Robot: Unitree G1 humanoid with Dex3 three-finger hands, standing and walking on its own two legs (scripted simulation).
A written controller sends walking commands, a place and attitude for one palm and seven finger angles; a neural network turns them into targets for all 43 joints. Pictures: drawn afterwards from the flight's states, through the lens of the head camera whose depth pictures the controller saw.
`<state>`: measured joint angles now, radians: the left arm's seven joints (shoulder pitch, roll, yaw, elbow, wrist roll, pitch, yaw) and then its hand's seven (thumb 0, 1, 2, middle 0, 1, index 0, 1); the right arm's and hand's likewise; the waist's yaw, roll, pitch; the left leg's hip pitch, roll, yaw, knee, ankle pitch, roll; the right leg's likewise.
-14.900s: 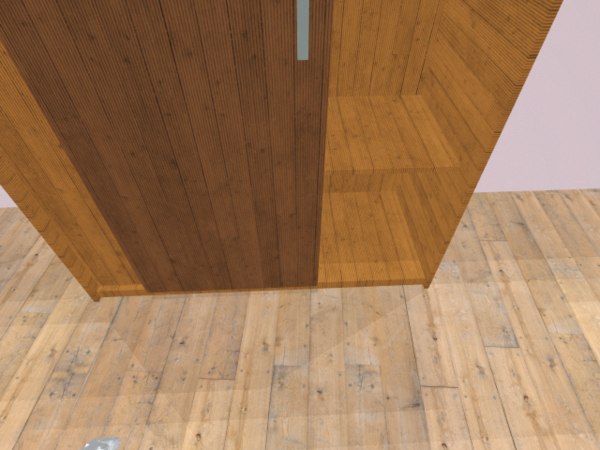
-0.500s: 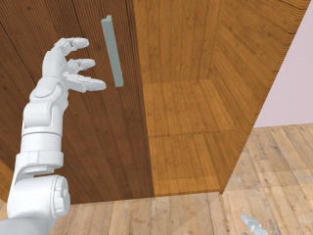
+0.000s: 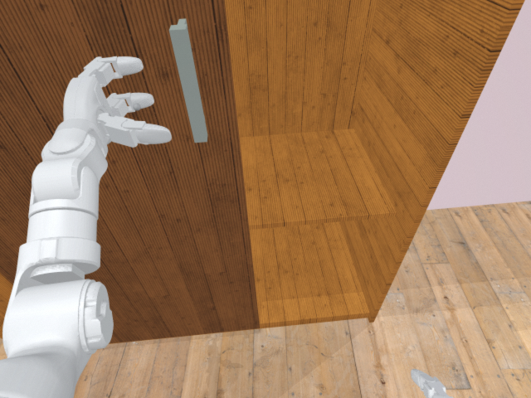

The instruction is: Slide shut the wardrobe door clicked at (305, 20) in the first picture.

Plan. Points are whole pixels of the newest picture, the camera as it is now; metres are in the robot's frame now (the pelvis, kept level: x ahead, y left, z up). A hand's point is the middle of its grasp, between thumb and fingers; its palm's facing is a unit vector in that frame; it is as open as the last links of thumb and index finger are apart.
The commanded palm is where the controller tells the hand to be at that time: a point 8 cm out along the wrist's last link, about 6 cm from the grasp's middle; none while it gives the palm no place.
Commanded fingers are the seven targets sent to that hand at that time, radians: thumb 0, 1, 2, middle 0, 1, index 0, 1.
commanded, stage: move the hooked fingers beside the handle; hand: left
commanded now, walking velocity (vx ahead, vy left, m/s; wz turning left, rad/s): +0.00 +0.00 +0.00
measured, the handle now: (192, 84) +0.51 +0.12 +0.26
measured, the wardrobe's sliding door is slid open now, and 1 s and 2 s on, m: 0.43 0.43 0.43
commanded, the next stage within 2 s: feel for the door with the fingertips in 0.14 s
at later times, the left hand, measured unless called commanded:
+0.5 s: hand (156, 111) +0.42 +0.16 +0.26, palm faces +0.09 -1.00 +0.01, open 14.0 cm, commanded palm +0.40 +0.20 +0.26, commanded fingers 0.00 -0.50 0.30 -0.30 -1.20 -0.30 -1.20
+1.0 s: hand (168, 101) +0.43 +0.14 +0.27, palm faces +0.11 -0.99 +0.01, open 14.0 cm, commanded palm +0.41 +0.19 +0.26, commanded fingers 0.00 -0.50 0.30 -0.30 -1.20 -0.30 -1.20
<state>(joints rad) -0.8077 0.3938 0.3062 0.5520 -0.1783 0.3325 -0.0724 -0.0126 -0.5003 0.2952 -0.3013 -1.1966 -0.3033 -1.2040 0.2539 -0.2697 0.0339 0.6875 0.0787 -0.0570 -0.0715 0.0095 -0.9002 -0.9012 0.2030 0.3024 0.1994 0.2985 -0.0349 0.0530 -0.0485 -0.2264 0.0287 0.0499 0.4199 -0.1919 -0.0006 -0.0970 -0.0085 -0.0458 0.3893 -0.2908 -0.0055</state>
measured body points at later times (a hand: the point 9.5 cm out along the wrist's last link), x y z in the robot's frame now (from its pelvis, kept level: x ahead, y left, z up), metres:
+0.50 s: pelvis +0.00 +0.00 +0.00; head -0.02 -0.02 +0.45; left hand +0.41 +0.21 +0.26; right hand +0.16 -0.24 -0.10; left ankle +0.02 +0.12 -0.74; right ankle -0.05 -0.11 -0.74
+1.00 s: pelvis +0.00 -0.01 +0.00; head -0.01 -0.03 +0.45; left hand +0.42 +0.19 +0.27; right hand +0.13 -0.26 -0.11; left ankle +0.02 +0.12 -0.74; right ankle -0.05 -0.11 -0.74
